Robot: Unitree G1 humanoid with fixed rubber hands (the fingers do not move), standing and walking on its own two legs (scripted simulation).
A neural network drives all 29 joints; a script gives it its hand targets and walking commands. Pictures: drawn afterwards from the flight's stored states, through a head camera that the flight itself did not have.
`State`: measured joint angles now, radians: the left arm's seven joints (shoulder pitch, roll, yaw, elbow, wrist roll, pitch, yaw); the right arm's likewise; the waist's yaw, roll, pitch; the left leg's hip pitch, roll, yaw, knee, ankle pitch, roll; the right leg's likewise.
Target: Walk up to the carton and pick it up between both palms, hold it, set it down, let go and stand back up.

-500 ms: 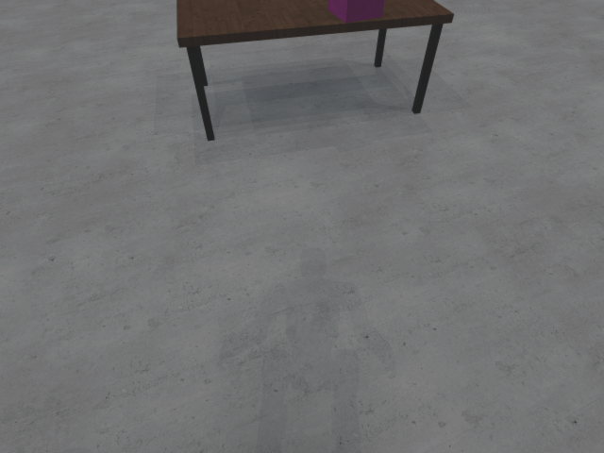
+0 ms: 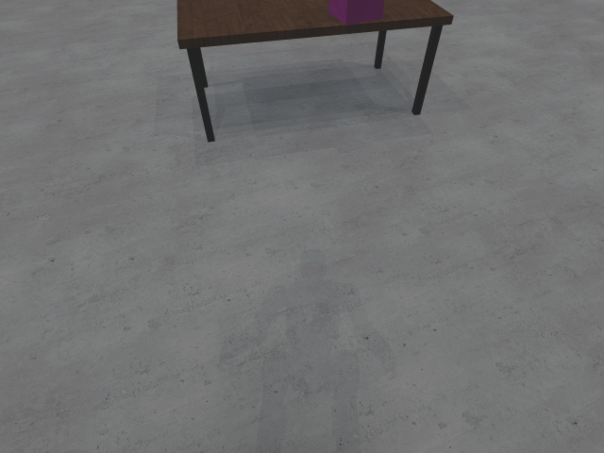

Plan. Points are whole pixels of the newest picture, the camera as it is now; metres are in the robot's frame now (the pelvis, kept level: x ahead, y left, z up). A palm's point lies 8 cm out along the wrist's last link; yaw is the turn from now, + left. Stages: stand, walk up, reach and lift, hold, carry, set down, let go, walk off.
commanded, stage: walk up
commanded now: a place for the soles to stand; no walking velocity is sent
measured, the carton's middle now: out of the picture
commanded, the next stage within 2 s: none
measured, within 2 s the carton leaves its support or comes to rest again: neither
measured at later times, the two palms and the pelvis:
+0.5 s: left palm (25, 421) +0.20 +0.40 -0.08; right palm out of the picture +0.13 -0.26 -0.06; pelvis +0.09 +0.07 +0.02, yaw +2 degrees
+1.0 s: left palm (116, 274) +0.45 +0.35 -0.08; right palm (473, 301) +0.39 -0.30 -0.10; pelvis +0.34 +0.02 +0.00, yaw +3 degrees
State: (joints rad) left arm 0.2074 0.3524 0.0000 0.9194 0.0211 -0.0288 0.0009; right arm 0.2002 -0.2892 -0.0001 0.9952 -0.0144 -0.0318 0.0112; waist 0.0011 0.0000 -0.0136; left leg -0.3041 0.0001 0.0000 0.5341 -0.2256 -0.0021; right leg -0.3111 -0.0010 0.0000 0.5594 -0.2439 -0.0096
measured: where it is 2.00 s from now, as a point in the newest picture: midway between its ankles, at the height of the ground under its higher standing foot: (292, 290)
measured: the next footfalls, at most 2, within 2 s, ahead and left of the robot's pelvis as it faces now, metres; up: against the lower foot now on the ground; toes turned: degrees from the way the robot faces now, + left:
right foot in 0.80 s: +0.41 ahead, -0.10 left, +0.00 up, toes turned +0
left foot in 1.18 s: +0.59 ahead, +0.18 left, +0.00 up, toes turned +6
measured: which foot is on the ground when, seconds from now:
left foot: down 0.00-0.82, up 0.84-1.00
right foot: down 0.00-0.30, up 0.32-0.78, down 0.80-1.00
